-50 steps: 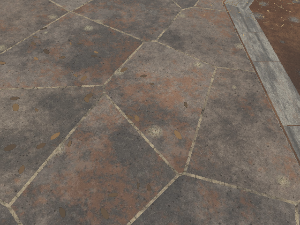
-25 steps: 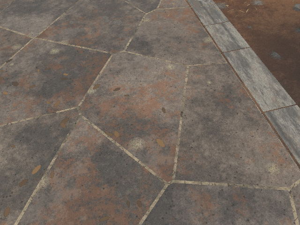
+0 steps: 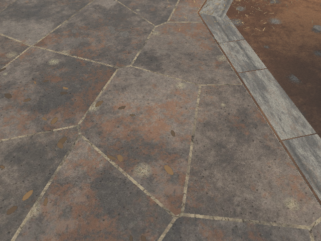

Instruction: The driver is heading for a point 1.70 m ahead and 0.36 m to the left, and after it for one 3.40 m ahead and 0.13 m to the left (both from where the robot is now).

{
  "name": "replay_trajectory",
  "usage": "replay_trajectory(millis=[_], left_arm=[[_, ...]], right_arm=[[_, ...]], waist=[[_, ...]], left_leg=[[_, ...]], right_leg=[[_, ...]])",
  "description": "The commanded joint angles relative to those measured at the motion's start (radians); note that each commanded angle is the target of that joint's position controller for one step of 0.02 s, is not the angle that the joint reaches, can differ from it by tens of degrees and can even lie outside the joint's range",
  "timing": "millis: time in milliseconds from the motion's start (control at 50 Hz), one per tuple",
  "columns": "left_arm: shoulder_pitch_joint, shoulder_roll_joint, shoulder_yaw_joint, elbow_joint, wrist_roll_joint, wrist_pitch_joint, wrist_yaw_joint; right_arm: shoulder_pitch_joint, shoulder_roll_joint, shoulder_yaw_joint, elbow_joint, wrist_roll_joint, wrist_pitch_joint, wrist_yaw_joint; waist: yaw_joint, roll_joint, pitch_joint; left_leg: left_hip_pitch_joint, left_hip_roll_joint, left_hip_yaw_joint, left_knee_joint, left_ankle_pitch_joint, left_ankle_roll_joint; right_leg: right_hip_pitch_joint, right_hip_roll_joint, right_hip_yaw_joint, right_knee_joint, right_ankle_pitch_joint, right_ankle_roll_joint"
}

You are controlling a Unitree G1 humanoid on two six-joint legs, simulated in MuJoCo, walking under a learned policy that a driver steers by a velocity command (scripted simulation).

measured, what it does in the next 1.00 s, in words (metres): walks ahead, turning left: left foot, then right foot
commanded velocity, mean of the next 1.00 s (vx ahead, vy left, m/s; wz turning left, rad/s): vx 0.44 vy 0.00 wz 0.30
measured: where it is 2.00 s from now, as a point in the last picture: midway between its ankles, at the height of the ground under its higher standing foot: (115, 158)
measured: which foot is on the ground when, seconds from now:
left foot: down 0.00-0.08, up 0.10-0.36, down 0.38-0.94, up 0.96-1.00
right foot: down 0.00-0.38, up 0.40-0.92, down 0.94-1.00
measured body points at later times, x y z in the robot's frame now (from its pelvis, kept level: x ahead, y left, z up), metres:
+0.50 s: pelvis +0.18 +0.04 -0.01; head +0.20 +0.04 +0.44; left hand +0.17 +0.28 -0.15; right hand +0.30 -0.22 -0.14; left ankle +0.23 +0.08 -0.73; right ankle +0.07 -0.10 -0.63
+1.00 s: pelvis +0.47 +0.05 +0.00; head +0.50 +0.06 +0.44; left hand +0.59 +0.34 -0.10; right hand +0.51 -0.22 -0.14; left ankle +0.25 +0.08 -0.68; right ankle +0.58 +0.00 -0.73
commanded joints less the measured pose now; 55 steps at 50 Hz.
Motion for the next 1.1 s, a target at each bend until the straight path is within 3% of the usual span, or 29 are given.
replay_trajectory(millis=[20, 60, 80, 100, 120, 140, 180, 260, 300, 340, 360, 380, 400, 420, 440, 480, 520, 560, 700, 840, 880, 920, 940, 960, 980, 1000, 1020, 1060, 1100], left_arm=[[0.052, 0.051, 0.01, -0.031, 0.004, -0.035, -0.013], [0.135, 0.049, 0.012, -0.003, -0.002, -0.051, -0.016], [0.223, 0.061, 0.015, 0.026, -0.005, -0.059, -0.01], [0.291, 0.137, 0.038, 0.051, -0.017, -0.065, 0.003], [0.287, 0.18, 0.053, 0.058, -0.015, -0.062, 0.008], [0.301, 0.151, 0.049, 0.057, 0.001, -0.06, 0.009], [0.29, 0.126, 0.046, 0.055, 0.017, -0.054, 0.005], [0.123, 0.1, 0.032, 0.008, 0.002, -0.075, 0.001], [0.111, 0.126, 0.032, 0.002, -0.01, -0.09, 0.002], [0.114, 0.158, 0.037, -0.001, -0.012, -0.089, 0.007], [0.102, 0.164, 0.037, -0.01, -0.011, -0.085, 0.008], [0.106, 0.154, 0.034, -0.023, -0.004, -0.086, 0.003], [0.158, 0.021, 0.011, -0.069, -0.005, -0.087, -0.015], [0.085, 0.105, 0.032, -0.104, 0.001, -0.094, -0.025], [0.01, 0.138, 0.041, -0.147, -0.003, -0.099, -0.032], [-0.027, 0.13, 0.043, -0.162, 0.003, -0.101, -0.031], [0.003, 0.106, 0.04, -0.173, 0.014, -0.069, -0.032], [-0.027, 0.097, 0.041, -0.196, 0.016, -0.047, -0.032], [-0.333, 0.1, 0.048, -0.331, 0.011, -0.033, -0.044], [-0.493, 0.082, 0.028, -0.42, 0.004, -0.048, -0.062], [-0.435, 0.097, 0.031, -0.417, 0.0, -0.057, -0.06], [-0.235, 0.148, 0.054, -0.36, -0.004, -0.069, -0.041], [-0.088, 0.182, 0.068, -0.328, 0.004, -0.08, -0.026], [0.072, 0.265, 0.087, -0.316, 0.03, -0.082, -0.008], [0.088, 0.32, 0.107, -0.283, 0.032, -0.067, -0.018], [0.022, 0.224, 0.093, -0.29, 0.002, -0.06, -0.03], [-0.057, 0.156, 0.077, -0.302, -0.007, -0.063, -0.035], [-0.086, 0.111, 0.062, -0.286, 0.001, -0.074, -0.035], [-0.048, 0.102, 0.056, -0.251, -0.008, -0.089, -0.036]], right_arm=[[0.09, -0.151, -0.039, -0.002, -0.005, -0.015, 0.01], [-0.023, -0.145, -0.04, -0.036, 0.001, -0.022, 0.015], [-0.142, -0.121, -0.034, -0.079, 0.007, -0.03, 0.018], [-0.221, -0.062, -0.022, -0.12, 0.012, -0.046, 0.024], [-0.252, -0.103, -0.03, -0.142, -0.011, -0.057, 0.019], [-0.258, -0.124, -0.037, -0.138, -0.024, -0.06, 0.015], [-0.23, -0.089, -0.028, -0.133, -0.004, -0.059, 0.024], [-0.264, -0.049, -0.007, -0.179, -0.007, -0.037, 0.054], [-0.193, -0.056, -0.011, -0.163, -0.009, -0.027, 0.049], [-0.008, -0.102, -0.034, -0.103, -0.005, -0.025, 0.033], [0.116, -0.125, -0.048, -0.053, -0.008, -0.026, 0.028], [0.214, -0.179, -0.067, -0.019, -0.019, -0.028, 0.021], [0.215, -0.268, -0.077, -0.03, -0.032, -0.03, 0.018], [0.164, -0.267, -0.075, -0.031, 0.009, -0.027, 0.028], [0.054, -0.238, -0.066, -0.056, 0.009, -0.031, 0.026], [-0.017, -0.175, -0.048, -0.07, 0.003, -0.045, 0.026], [-0.025, -0.154, -0.037, -0.069, 0.003, -0.06, 0.018], [0.01, -0.164, -0.039, -0.065, 0.006, -0.072, 0.015], [0.171, -0.166, -0.044, -0.067, 0.009, -0.065, 0.01], [0.281, -0.15, -0.036, -0.056, -0.007, -0.064, -0.013], [0.25, -0.166, -0.036, -0.062, -0.008, -0.068, -0.02], [0.218, -0.196, -0.039, -0.065, -0.007, -0.077, -0.014], [0.199, -0.192, -0.037, -0.071, 0.0, -0.085, -0.006], [0.212, -0.124, -0.019, -0.113, 0.02, -0.095, 0.001], [0.337, -0.094, -0.017, -0.099, 0.038, -0.086, 0.0], [0.274, -0.167, -0.028, -0.089, 0.0, -0.077, -0.009], [0.179, -0.152, -0.025, -0.107, -0.008, -0.08, -0.001], [0.113, -0.133, -0.023, -0.128, -0.017, -0.072, 0.013], [0.122, -0.109, -0.017, -0.131, -0.025, -0.055, 0.028]], waist=[[-0.006, 0.12, 0.088], [0.062, 0.07, 0.081], [0.119, -0.023, 0.099], [0.137, -0.209, 0.121], [0.133, -0.206, 0.206], [0.132, -0.091, 0.2], [0.098, -0.066, 0.155], [0.011, -0.088, 0.165], [-0.03, -0.1, 0.108], [-0.113, -0.095, -0.007], [-0.166, -0.083, -0.06], [-0.199, -0.027, -0.091], [-0.115, 0.207, -0.16], [-0.111, 0.153, -0.173], [-0.06, 0.1, -0.033], [-0.003, -0.019, 0.064], [0.048, 0.003, 0.051], [0.049, 0.028, 0.048], [-0.06, 0.055, 0.059], [-0.12, 0.095, 0.048], [-0.078, 0.115, 0.035], [0.015, 0.111, -0.063], [0.09, 0.088, -0.147], [0.133, -0.035, -0.299], [0.068, -0.232, -0.35], [0.047, -0.063, -0.21], [0.036, 0.003, -0.088], [0.005, -0.011, -0.015], [-0.019, -0.058, -0.023]], left_leg=[[0.12, 0.295, -0.5, -0.301, -0.366, 0.178], [-0.02, 0.248, -0.401, -0.237, -0.246, 0.138], [-0.171, 0.161, -0.255, -0.092, -0.122, 0.088], [-0.385, 0.007, -0.031, 0.154, -0.057, 0.018], [-0.607, 0.001, 0.04, 0.276, -0.199, 0.001], [-0.682, 0.043, 0.006, 0.358, -0.249, -0.001], [-0.695, 0.063, -0.007, 0.45, -0.212, 0.003], [-0.362, 0.036, 0.024, 0.26, 0.005, 0.017], [-0.082, -0.021, 0.085, 0.174, 0.08, 0.041], [0.114, -0.061, 0.089, 0.132, 0.079, 0.075], [0.252, -0.067, 0.074, 0.054, 0.084, 0.095], [0.404, 0.015, -0.067, -0.011, -0.019, 0.13], [0.513, 0.321, -0.612, -0.155, -0.14, 0.27], [0.463, 0.368, -0.893, -0.338, -0.221, 0.321], [0.335, 0.362, -0.77, -0.349, -0.26, 0.306], [0.117, 0.283, -0.582, -0.372, -0.044, 0.25], [0.01, 0.22, -0.459, -0.38, 0.105, 0.222], [-0.025, 0.184, -0.398, -0.391, 0.156, 0.22], [0.143, 0.156, -0.411, -0.389, 0.239, 0.157], [0.339, 0.172, -0.405, -0.285, 0.548, 0.138], [0.33, 0.183, -0.395, -0.241, 0.671, 0.11], [0.31, 0.153, -0.358, -0.044, 0.91, 0.073], [0.208, 0.118, -0.324, 0.136, 0.819, 0.054], [0.007, 0.053, -0.264, 0.42, 0.48, 0.028], [-0.243, -0.097, -0.172, 0.676, -0.242, 0.001], [-0.323, -0.019, -0.205, 0.738, -0.168, 0.016], [-0.327, 0.01, -0.206, 0.708, -0.084, 0.014], [-0.305, 0.057, -0.183, 0.634, -0.036, 0.007], [-0.272, 0.066, -0.162, 0.585, -0.029, -0.009]], right_leg=[[-0.281, 0.004, -0.022, 0.016, -0.021, -0.053], [-0.103, -0.023, 0.023, -0.114, 0.019, -0.078], [0.045, -0.086, 0.139, -0.245, 0.012, -0.103], [0.223, -0.23, 0.362, -0.368, 0.06, -0.137], [0.327, -0.347, 0.431, -0.352, 0.363, -0.165], [0.388, -0.354, 0.371, -0.285, 0.576, -0.17], [0.407, -0.31, 0.253, -0.272, 0.676, -0.141], [0.065, -0.207, 0.048, -0.376, 0.648, -0.068], [-0.04, -0.21, -0.029, -0.308, 1.003, -0.05], [-0.016, -0.22, -0.082, -0.038, 1.256, -0.023], [-0.058, -0.202, -0.105, 0.154, 1.192, -0.005], [-0.214, -0.154, -0.126, 0.416, 0.928, 0.009], [-0.474, 0.018, -0.132, 0.841, 0.059, 0.045], [-0.583, 0.037, 0.033, 0.944, 0.02, 0.027], [-0.641, -0.028, 0.041, 0.921, 0.105, 0.016], [-0.556, -0.091, 0.035, 0.784, 0.173, 0.023], [-0.453, -0.11, 0.034, 0.671, 0.154, 0.055], [-0.449, -0.11, 0.005, 0.58, 0.181, 0.083], [-0.64, -0.096, -0.013, 0.278, 0.441, 0.151], [-0.636, -0.037, -0.057, 0.088, 0.422, 0.113], [-0.498, -0.014, -0.06, 0.011, 0.38, 0.076], [-0.224, 0.041, -0.08, -0.059, 0.326, 0.028], [-0.002, -0.026, -0.023, -0.088, 0.356, -0.01], [0.264, -0.272, 0.266, -0.088, 0.197, -0.076], [0.379, -0.462, 0.679, -0.186, 0.242, -0.204], [0.253, -0.411, 0.656, -0.216, 0.157, -0.187], [0.113, -0.362, 0.49, -0.239, 0.216, -0.165], [-0.012, -0.273, 0.307, -0.28, 0.402, -0.122], [-0.048, -0.231, 0.221, -0.305, 0.518, -0.109]])
Keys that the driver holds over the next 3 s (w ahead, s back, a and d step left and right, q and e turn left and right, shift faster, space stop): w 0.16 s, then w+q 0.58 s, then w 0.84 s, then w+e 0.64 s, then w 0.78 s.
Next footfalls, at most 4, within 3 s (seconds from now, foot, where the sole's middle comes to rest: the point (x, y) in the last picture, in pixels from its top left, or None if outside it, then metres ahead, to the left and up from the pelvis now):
0.38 left None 0.27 0.08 -0.77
0.94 right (164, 218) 0.62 0.01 -0.77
1.46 left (103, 180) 0.80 0.29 -0.77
2.02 right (122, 129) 1.12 0.23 -0.77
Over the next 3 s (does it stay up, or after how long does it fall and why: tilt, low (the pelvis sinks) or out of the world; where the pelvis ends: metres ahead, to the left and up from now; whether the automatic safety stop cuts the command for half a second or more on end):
stays up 1.48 0.32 0.01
